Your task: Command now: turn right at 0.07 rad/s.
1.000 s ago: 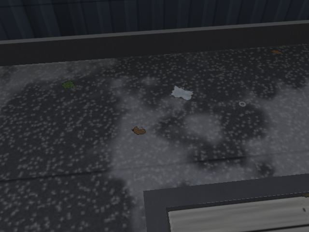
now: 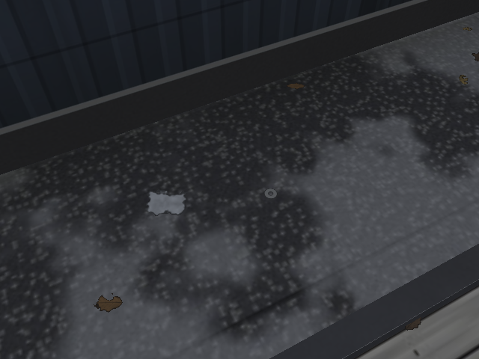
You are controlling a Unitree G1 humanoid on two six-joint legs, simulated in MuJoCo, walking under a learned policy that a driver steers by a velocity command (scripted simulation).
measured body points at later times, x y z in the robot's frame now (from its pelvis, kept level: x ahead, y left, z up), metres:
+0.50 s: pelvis +0.02 -0.02 +0.00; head +0.03 -0.03 +0.45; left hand +0.09 +0.23 -0.14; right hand +0.09 -0.29 -0.14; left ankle +0.04 +0.13 -0.73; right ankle -0.02 -0.14 -0.73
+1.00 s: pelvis +0.13 +0.03 +0.01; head +0.14 +0.05 +0.46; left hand +0.25 +0.30 -0.12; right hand +0.09 -0.22 -0.12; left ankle +0.06 +0.11 -0.73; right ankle +0.17 -0.13 -0.66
